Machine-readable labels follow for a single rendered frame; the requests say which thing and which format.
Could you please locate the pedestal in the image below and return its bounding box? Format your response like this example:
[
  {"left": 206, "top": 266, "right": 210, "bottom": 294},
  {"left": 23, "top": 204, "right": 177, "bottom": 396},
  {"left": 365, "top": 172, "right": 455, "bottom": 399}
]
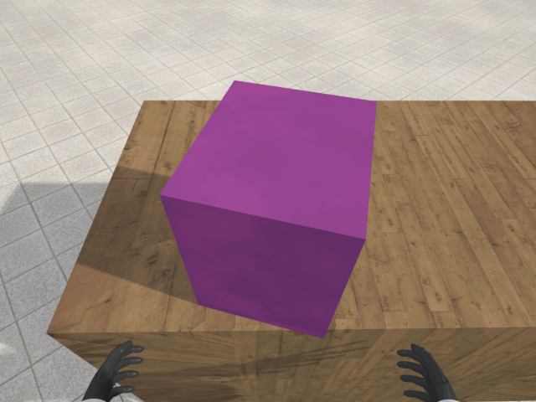
[{"left": 46, "top": 100, "right": 536, "bottom": 402}]

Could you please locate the carton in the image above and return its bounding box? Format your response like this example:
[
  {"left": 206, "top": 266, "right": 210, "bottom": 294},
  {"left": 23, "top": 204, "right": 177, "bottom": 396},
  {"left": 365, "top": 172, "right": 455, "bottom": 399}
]
[{"left": 159, "top": 80, "right": 377, "bottom": 338}]

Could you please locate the robot left hand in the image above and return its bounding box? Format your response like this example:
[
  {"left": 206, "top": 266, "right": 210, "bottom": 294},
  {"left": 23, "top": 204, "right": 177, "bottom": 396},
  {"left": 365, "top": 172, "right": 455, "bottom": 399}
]
[{"left": 82, "top": 340, "right": 144, "bottom": 402}]

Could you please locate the robot right hand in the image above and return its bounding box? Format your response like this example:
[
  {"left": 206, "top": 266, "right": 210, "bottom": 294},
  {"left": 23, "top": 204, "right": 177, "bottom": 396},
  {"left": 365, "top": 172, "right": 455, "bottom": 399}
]
[{"left": 397, "top": 343, "right": 458, "bottom": 402}]

